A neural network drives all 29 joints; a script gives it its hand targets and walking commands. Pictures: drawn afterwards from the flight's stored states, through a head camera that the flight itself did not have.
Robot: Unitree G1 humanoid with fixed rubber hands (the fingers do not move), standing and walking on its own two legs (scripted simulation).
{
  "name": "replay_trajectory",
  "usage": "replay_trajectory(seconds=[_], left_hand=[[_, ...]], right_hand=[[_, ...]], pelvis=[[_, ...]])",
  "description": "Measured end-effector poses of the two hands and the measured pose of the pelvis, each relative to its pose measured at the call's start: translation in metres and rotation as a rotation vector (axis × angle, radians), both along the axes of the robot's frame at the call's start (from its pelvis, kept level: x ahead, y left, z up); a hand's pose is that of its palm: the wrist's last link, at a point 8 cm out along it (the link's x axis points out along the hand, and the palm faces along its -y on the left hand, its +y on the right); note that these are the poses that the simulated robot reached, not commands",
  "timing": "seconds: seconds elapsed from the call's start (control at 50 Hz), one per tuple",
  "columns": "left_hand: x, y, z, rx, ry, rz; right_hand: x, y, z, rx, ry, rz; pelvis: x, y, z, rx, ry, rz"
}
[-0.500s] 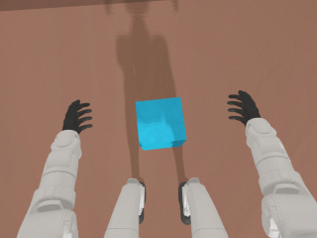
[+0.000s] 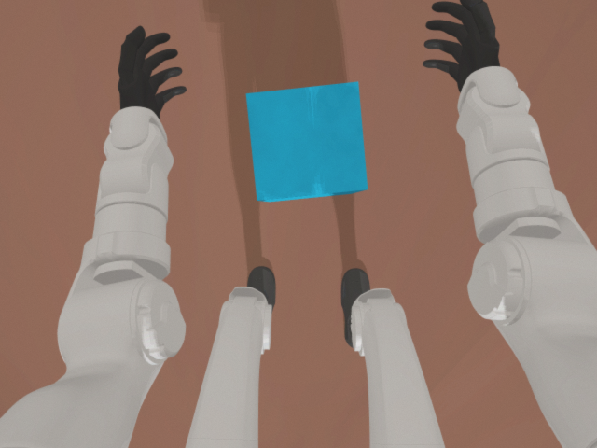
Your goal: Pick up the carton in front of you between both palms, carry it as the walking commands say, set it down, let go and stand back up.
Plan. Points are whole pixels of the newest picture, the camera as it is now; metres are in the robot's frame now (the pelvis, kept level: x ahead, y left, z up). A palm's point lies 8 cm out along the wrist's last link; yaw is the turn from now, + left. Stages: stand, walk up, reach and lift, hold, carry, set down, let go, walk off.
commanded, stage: reach and lift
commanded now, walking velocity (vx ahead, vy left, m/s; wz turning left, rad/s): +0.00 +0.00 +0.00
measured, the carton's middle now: (306, 151) +0.49 +0.01 -0.51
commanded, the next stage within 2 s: none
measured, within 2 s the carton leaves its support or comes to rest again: leaves its support in 1.56 s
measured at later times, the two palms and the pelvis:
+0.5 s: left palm (200, 149) +0.47 +0.21 -0.36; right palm (411, 131) +0.51 -0.17 -0.36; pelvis -0.04 +0.00 -0.20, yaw +1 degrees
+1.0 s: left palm (216, 151) +0.48 +0.20 -0.44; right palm (391, 138) +0.51 -0.16 -0.44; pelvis -0.04 +0.01 -0.27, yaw +1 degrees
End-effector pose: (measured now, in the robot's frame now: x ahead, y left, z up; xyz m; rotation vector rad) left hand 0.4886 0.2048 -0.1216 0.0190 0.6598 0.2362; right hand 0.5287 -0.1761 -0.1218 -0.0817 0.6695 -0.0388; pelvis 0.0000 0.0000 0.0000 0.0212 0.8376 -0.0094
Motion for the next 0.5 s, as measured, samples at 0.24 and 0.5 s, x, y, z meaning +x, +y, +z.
replay_trajectory(seconds=[0.24, 0.5], left_hand=[[-0.011, 0.004, -0.130, 0.003, 0.039, -0.001], [-0.014, 0.002, -0.238, -0.006, 0.040, 0.004]], right_hand=[[-0.019, -0.003, -0.135, -0.017, 0.032, -0.024], [-0.021, 0.001, -0.241, -0.015, 0.018, -0.023]], pelvis=[[-0.002, 0.003, -0.098, 0.008, 0.099, 0.005], [-0.037, 0.003, -0.204, 0.007, -0.037, 0.006]])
